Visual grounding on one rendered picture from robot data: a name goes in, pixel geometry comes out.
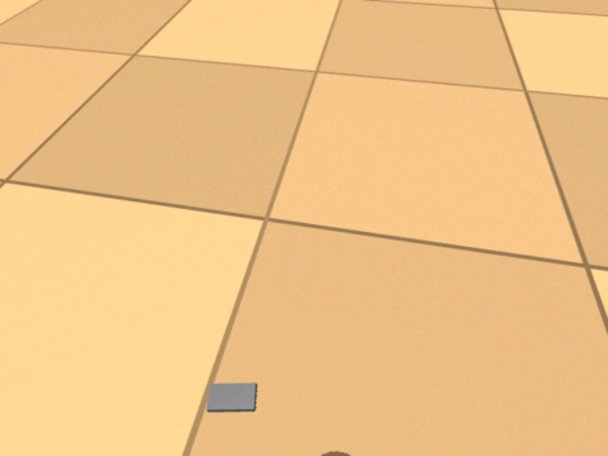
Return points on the small box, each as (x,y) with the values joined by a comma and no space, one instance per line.
(232,397)

